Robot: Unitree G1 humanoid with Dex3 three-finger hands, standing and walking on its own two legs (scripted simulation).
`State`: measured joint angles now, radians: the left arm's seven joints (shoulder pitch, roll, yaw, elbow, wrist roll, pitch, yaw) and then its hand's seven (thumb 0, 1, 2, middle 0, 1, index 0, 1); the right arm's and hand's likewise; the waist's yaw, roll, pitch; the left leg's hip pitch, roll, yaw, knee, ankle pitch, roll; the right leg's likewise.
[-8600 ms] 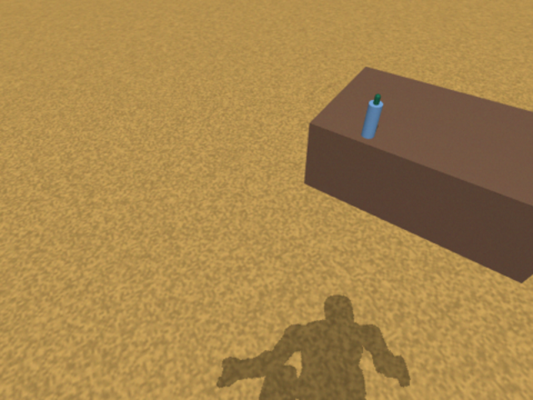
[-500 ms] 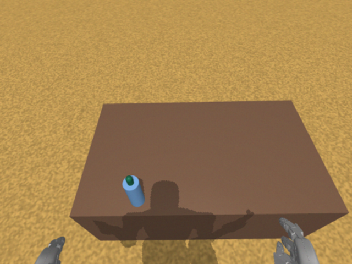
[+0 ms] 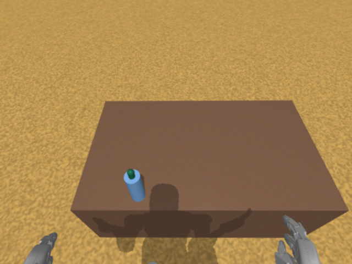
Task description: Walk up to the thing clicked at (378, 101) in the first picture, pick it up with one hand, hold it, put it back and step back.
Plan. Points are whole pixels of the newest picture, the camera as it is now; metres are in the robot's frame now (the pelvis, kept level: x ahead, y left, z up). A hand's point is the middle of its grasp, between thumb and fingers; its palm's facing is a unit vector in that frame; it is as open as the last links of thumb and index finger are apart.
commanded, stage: go down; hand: left
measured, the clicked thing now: (134, 184) +0.43 +0.18 -0.23
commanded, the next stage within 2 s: none
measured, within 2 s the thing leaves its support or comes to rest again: neither
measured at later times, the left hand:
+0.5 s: hand (49, 199) +0.28 +0.33 -0.01, palm faces +0.12 -0.97 -0.20, open 17.4 cm
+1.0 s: hand (42, 174) +0.34 +0.35 +0.02, palm faces +0.12 -0.98 -0.13, open 17.1 cm
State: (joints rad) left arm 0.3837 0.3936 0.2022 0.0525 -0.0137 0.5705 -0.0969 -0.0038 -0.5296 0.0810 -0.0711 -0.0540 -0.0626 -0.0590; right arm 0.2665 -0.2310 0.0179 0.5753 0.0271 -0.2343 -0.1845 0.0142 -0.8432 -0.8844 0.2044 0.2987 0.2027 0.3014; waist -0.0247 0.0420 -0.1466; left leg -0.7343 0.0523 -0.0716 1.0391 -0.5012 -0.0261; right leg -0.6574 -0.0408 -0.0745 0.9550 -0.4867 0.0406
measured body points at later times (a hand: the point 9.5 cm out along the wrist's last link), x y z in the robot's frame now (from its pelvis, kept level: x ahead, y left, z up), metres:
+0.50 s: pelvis +0.00 +0.01 +0.01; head +0.05 +0.02 +0.46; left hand +0.27 +0.38 +0.01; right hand +0.11 -0.27 -0.07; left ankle +0.01 +0.13 -0.68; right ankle -0.01 -0.15 -0.68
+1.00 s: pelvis -0.01 +0.00 +0.01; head +0.07 +0.03 +0.45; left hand +0.32 +0.40 +0.03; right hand +0.07 -0.28 -0.08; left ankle +0.01 +0.13 -0.68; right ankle -0.01 -0.15 -0.68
